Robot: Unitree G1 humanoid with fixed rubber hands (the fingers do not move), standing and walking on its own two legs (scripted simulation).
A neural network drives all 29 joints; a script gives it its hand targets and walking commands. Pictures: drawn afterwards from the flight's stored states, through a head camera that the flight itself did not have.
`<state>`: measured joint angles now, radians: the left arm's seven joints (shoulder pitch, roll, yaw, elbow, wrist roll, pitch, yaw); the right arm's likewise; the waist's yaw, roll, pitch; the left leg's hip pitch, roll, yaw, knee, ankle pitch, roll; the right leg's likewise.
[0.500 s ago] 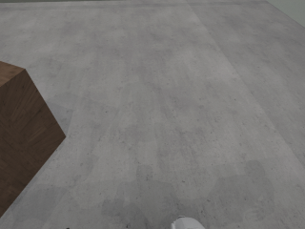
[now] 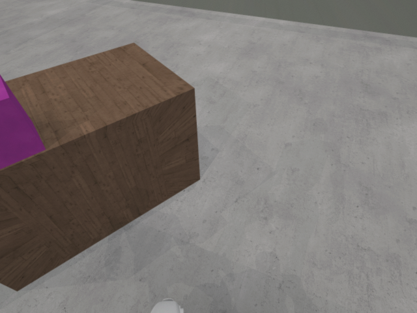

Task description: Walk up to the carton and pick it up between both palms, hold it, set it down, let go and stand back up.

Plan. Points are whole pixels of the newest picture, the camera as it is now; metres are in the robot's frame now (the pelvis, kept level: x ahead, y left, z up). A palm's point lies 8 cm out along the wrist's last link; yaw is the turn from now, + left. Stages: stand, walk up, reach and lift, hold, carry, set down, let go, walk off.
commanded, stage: walk up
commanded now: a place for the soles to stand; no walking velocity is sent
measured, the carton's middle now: out of the picture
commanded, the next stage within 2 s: none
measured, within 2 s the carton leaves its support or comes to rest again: neither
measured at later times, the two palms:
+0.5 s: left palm (35, 291) +0.19 +0.39 -0.10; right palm (272, 272) +0.24 -0.11 -0.12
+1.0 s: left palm (22, 309) +0.15 +0.40 -0.10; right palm (216, 171) +0.53 +0.01 -0.12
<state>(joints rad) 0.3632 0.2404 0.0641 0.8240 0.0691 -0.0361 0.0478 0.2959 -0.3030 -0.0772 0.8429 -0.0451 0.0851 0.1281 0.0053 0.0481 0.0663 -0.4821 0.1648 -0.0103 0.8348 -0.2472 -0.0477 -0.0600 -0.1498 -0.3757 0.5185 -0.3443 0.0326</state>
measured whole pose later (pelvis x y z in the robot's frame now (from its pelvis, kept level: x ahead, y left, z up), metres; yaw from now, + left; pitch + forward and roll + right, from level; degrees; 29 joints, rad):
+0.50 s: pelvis +0.16 +0.12 +0.01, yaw +17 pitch -2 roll +1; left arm 0.29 0.25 0.04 0.73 0.02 -0.01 0.00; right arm 0.38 -0.20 -0.04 0.81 -0.04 0.01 0.04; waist -0.06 -0.03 0.08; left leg -0.09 -0.16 -0.06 0.43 -0.30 0.12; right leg -0.55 -0.08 -0.03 0.84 -0.22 0.01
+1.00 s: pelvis +0.31 +0.19 +0.00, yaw +37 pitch -5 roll -1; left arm 0.45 0.23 0.04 0.77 0.06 -0.06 0.04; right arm 0.30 -0.30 -0.08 0.77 -0.04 0.05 0.08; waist 0.02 0.06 0.11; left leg -0.55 0.10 -0.06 0.95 -0.16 -0.04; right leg -0.05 -0.11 -0.31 0.52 -0.35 0.01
